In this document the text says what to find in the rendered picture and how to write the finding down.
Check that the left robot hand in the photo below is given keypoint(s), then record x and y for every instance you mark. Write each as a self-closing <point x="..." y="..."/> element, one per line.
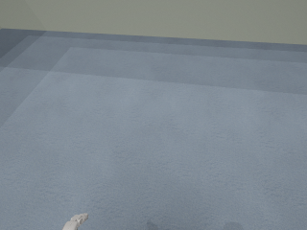
<point x="75" y="222"/>

